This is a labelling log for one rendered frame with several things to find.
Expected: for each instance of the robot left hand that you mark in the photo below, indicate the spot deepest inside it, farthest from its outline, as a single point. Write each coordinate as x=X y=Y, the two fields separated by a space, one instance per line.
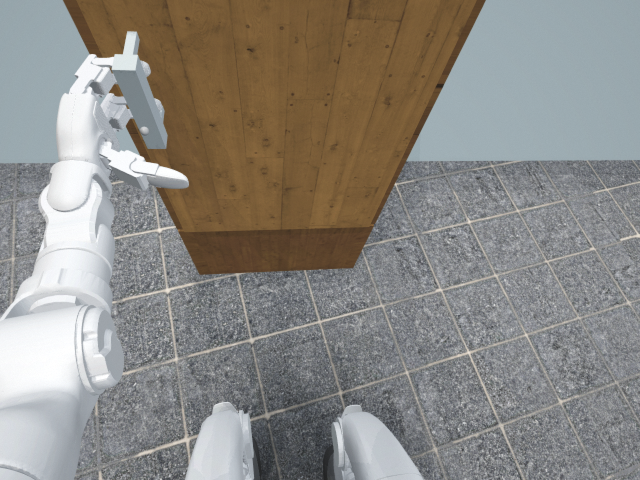
x=83 y=125

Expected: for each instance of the robot left thigh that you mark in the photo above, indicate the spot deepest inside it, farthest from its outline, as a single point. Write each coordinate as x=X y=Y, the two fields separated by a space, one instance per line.
x=224 y=443

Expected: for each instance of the right robot shin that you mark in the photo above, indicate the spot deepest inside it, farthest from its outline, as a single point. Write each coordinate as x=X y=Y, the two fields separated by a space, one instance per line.
x=339 y=474

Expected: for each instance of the left robot forearm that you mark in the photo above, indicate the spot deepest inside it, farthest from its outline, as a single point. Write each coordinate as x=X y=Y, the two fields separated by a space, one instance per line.
x=75 y=262

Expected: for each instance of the handle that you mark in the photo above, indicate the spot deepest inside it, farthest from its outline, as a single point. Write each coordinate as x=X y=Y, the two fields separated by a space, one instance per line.
x=131 y=78

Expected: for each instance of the cupboard door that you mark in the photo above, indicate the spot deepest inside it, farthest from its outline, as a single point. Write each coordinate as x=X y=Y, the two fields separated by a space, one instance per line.
x=283 y=114

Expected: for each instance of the left robot upper arm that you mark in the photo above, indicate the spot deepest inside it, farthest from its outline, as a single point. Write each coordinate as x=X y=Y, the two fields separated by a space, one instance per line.
x=53 y=367

